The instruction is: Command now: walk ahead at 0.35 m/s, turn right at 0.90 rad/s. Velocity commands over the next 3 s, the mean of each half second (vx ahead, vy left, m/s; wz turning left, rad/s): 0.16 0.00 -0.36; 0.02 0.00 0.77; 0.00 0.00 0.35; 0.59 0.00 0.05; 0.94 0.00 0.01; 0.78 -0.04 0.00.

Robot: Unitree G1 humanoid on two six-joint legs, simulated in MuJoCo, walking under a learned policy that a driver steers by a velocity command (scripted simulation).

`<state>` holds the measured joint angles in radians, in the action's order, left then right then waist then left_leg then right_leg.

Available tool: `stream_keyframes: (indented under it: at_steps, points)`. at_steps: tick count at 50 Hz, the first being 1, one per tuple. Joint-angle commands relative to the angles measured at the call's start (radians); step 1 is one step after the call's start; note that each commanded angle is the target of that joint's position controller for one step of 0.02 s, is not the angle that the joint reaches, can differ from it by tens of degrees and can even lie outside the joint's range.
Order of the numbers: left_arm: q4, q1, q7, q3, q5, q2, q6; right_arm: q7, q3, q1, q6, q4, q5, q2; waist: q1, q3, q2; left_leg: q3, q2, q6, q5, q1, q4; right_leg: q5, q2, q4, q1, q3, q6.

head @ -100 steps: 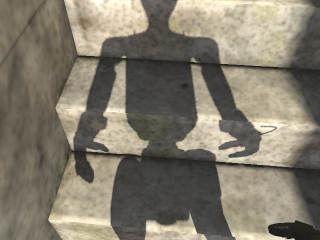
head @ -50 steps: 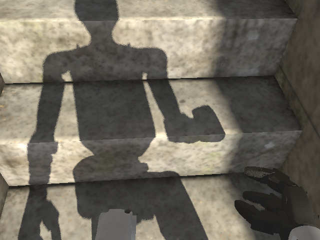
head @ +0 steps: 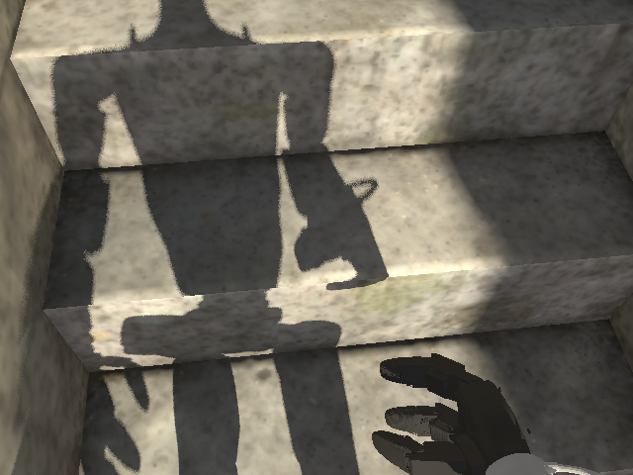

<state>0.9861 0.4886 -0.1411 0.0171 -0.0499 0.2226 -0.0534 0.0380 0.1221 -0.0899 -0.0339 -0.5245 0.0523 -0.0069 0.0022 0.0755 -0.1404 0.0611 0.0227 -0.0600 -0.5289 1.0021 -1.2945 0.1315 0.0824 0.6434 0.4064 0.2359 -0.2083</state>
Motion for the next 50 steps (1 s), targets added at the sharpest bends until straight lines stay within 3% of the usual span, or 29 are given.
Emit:
stream_keyframes:
  at_steps: [1, 2, 4, 6, 9, 11, 13, 16, 17, 18, 19, 20, 21, 23, 25, 27, 30, 32, 33, 35, 36, 38, 40, 41, 43, 45, 48, 49, 50]
  points:
    - [-0.082, -0.036, -0.044, 0.014, -0.008, 0.079, -0.011, -0.026, -0.171, 0.501, -0.004, -0.074, 0.012, -0.377, -0.243, 0.262, 0.407, -1.035, -0.492, -0.440, 0.143, -0.850, 0.757, -0.138, -0.019, 1.191, 0.538, 0.055, 0.077]
    - [-0.098, -0.152, -0.041, 0.007, 0.005, 0.052, -0.001, -0.038, -0.163, 0.475, 0.028, -0.131, -0.023, -0.334, -0.213, 0.086, 0.292, -0.908, -0.427, -0.347, -0.181, -0.733, 0.785, -0.178, -0.058, 1.406, 0.681, 0.010, 0.064]
    - [-0.184, -0.305, 0.012, 0.013, 0.012, 0.062, 0.001, -0.046, -0.117, 0.411, 0.102, -0.255, -0.051, -0.124, -0.097, 0.056, 0.091, -0.469, -0.346, -0.225, 0.099, -0.833, 0.701, -0.378, -0.072, 1.457, 0.891, -0.018, 0.020]
    - [-0.252, -0.365, 0.030, -0.017, 0.014, -0.041, -0.011, -0.088, -0.090, 0.275, 0.161, -0.260, -0.041, 0.017, -0.025, -0.008, 0.102, -0.203, -0.299, -0.144, 0.315, -0.825, 0.782, -0.537, -0.164, 1.239, 0.815, -0.071, 0.059]
    - [-0.333, -0.442, 0.024, -0.036, 0.027, -0.029, 0.020, -0.124, -0.164, 0.150, 0.187, -0.176, 0.000, -0.216, 0.037, -0.048, 0.101, -0.026, -0.255, -0.078, 0.387, -0.676, 0.972, -0.486, -0.239, 0.967, 0.647, -0.172, 0.146]
    - [-0.322, -0.367, -0.001, -0.027, 0.027, -0.002, 0.050, -0.102, -0.216, -0.029, 0.190, -0.101, 0.009, -0.386, 0.152, -0.019, 0.174, 0.162, -0.161, 0.021, 0.479, -0.372, 1.071, -0.337, -0.246, 0.728, 0.129, -0.245, 0.170]
    - [-0.313, -0.302, 0.002, 0.010, 0.054, 0.116, 0.048, -0.079, -0.243, -0.056, 0.197, -0.020, 0.014, -0.464, 0.141, 0.002, 0.186, 0.213, -0.144, 0.041, 0.575, -0.358, 1.026, -0.148, -0.177, 0.628, -0.113, -0.247, 0.246]
    - [-0.295, -0.348, 0.043, 0.022, 0.015, 0.110, 0.039, -0.001, -0.238, 0.289, 0.126, -0.115, -0.025, -0.428, 0.084, -0.114, 0.188, 0.141, -0.157, -0.029, 0.959, -0.735, 0.780, 0.145, -0.063, -0.242, -0.157, -0.403, 0.176]
    - [-0.262, -0.239, 0.071, 0.054, 0.029, 0.144, 0.049, 0.041, -0.215, 0.429, 0.088, -0.171, 0.023, -0.358, 0.062, -0.015, 0.132, 0.106, -0.201, -0.021, 0.930, -0.684, 0.623, 0.253, -0.038, -0.297, -0.450, -0.357, 0.119]
    - [-0.287, -0.226, 0.097, 0.041, -0.055, 0.082, 0.043, -0.035, -0.199, 0.532, 0.113, -0.213, -0.134, -0.252, 0.036, 0.113, -0.041, 0.062, -0.100, 0.061, 0.171, -0.509, 0.285, 0.616, -0.255, -0.102, -0.606, -0.244, 0.162]
    - [-0.203, 0.042, 0.089, 0.131, 0.050, 0.374, 0.079, 0.063, -0.161, 0.874, 0.096, -0.243, 0.000, -0.159, -0.023, 0.448, -0.304, -0.064, -0.060, 0.108, -0.221, -0.389, -0.058, 1.404, -0.505, 0.026, -0.992, 0.053, -0.303]
    - [-0.182, 0.108, 0.077, 0.145, 0.003, 0.361, 0.073, 0.086, -0.190, 0.644, 0.105, -0.210, -0.032, -0.237, 0.128, 0.290, -0.124, -0.112, 0.012, 0.110, -0.175, -0.207, -0.611, 1.132, -0.592, -0.111, -0.766, 0.174, -0.314]
    - [-0.162, 0.009, 0.087, 0.142, -0.006, 0.365, 0.063, 0.081, -0.204, 0.478, 0.118, -0.165, -0.060, -0.261, 0.120, 0.136, -0.157, -0.130, -0.001, 0.079, -0.111, 0.009, -0.975, 0.567, -0.577, -0.177, -0.547, 0.095, -0.250]
    - [-0.206, -0.258, 0.125, 0.076, -0.044, 0.184, 0.018, 0.016, -0.178, 0.205, 0.112, -0.024, -0.065, -0.222, 0.062, 0.024, 0.011, -0.176, -0.049, 0.001, -0.068, 0.145, -1.006, -0.044, -0.580, -0.310, -0.291, -0.003, -0.125]
    - [-0.177, -0.395, 0.143, 0.041, 0.006, 0.093, -0.013, -0.003, -0.134, 0.247, 0.046, 0.032, -0.042, -0.171, -0.059, 0.009, 0.046, -0.247, -0.073, -0.061, -0.120, 0.085, -0.937, -0.282, -0.577, -0.452, -0.133, -0.043, -0.036]
    - [-0.096, -0.391, 0.158, 0.038, -0.021, 0.111, -0.024, 0.010, -0.115, 0.336, -0.001, 0.054, -0.051, -0.188, -0.104, 0.059, 0.019, -0.266, -0.050, -0.111, -0.179, 0.250, -1.065, -0.282, -0.578, -0.485, -0.216, -0.107, -0.028]
    - [-0.091, -0.392, 0.173, 0.078, -0.089, 0.243, -0.054, 0.046, -0.096, 0.248, -0.014, 0.126, -0.058, -0.212, -0.138, 0.120, 0.195, -0.228, -0.100, -0.081, -0.132, 0.296, -0.931, -0.204, -0.518, -0.474, -0.238, -0.310, -0.022]
    - [-0.101, -0.395, 0.158, 0.111, -0.081, 0.302, -0.058, 0.025, -0.094, 0.200, -0.028, 0.137, -0.043, -0.200, -0.166, 0.094, 0.136, -0.131, -0.127, -0.091, -0.017, 0.159, -0.539, -0.418, -0.433, -0.568, -0.131, -0.400, 0.024]
    - [-0.110, -0.344, 0.126, 0.151, -0.019, 0.370, -0.054, 0.042, -0.087, 0.156, -0.045, 0.154, -0.061, -0.231, -0.142, 0.067, 0.032, -0.069, -0.048, -0.066, -0.389, 0.061, -0.309, -0.463, -0.460, -0.646, -0.120, -0.385, -0.010]
    - [-0.140, -0.324, 0.082, 0.159, -0.055, 0.346, 0.006, 0.060, -0.070, 0.234, -0.053, 0.077, -0.059, -0.176, -0.134, 0.015, -0.064, -0.080, -0.029, -0.090, -0.143, 0.056, -0.279, -0.323, -0.568, -0.575, -0.170, -0.377, -0.024]
    - [-0.164, -0.393, 0.073, 0.175, -0.032, 0.388, 0.013, 0.071, -0.083, 0.338, -0.041, 0.045, -0.047, -0.170, -0.176, 0.072, -0.068, -0.014, 0.038, -0.084, -0.160, -0.032, -0.270, -0.031, -0.522, -0.486, -0.216, -0.455, -0.045]
    - [-0.229, -0.447, 0.095, 0.172, 0.008, 0.313, 0.025, 0.056, -0.129, 0.403, 0.003, -0.005, -0.036, -0.219, -0.168, 0.170, 0.113, -0.189, 0.095, -0.189, 0.227, -0.198, 0.047, 0.262, -0.402, -0.084, -0.163, -0.526, 0.016]
    - [-0.392, -0.536, 0.081, 0.116, 0.007, 0.127, 0.045, 0.024, -0.186, 0.591, 0.024, -0.080, -0.032, -0.434, -0.189, 0.401, 0.521, -0.973, -0.137, -0.302, 0.119, -0.670, 0.670, -0.433, -0.162, 0.505, 0.327, -0.207, 0.210]
    - [-0.394, -0.360, 0.095, 0.070, 0.040, 0.035, 0.048, -0.104, -0.242, 0.262, 0.010, -0.032, -0.044, -0.466, -0.034, 0.269, 0.653, -1.133, -0.115, -0.288, 0.050, -0.647, 0.929, -0.417, -0.001, 0.922, 0.301, -0.210, 0.187]
    - [-0.440, -0.333, 0.134, 0.038, 0.021, -0.016, 0.039, -0.156, -0.220, 0.150, -0.011, -0.056, -0.017, -0.365, 0.050, 0.130, 0.395, -0.897, -0.021, -0.228, -0.065, -0.427, 0.731, -0.295, -0.007, 1.146, 0.311, -0.111, 0.203]
    - [-0.460, -0.324, 0.154, 0.019, 0.008, 0.000, 0.049, -0.152, -0.196, 0.043, -0.026, -0.067, -0.002, -0.244, 0.090, 0.014, 0.299, -0.681, 0.048, -0.199, 0.065, -0.310, 0.536, -0.229, 0.019, 1.086, 0.288, -0.132, 0.199]
    - [-0.450, -0.374, 0.151, 0.035, 0.004, 0.066, 0.050, -0.157, -0.210, 0.104, -0.003, -0.054, -0.018, -0.234, 0.019, -0.012, 0.265, -0.634, 0.021, -0.215, 0.403, -0.416, 0.490, -0.262, 0.037, 1.025, 0.343, -0.110, 0.208]
    - [-0.426, -0.400, 0.139, 0.050, 0.114, 0.255, 0.008, -0.098, -0.149, 0.301, 0.095, -0.082, -0.094, -0.195, -0.192, 0.276, 0.483, -0.737, -0.097, -0.180, 0.569, -0.669, 0.235, -0.570, -0.048, 1.036, 0.630, 0.252, 0.234]
    - [-0.488, -0.563, 0.137, 0.028, 0.100, 0.241, 0.000, -0.105, -0.162, 0.514, 0.118, -0.132, -0.096, -0.217, -0.294, 0.283, 0.323, -0.820, -0.146, -0.218, 0.709, -0.803, 0.247, -0.683, -0.044, 1.084, 0.732, 0.206, 0.205]
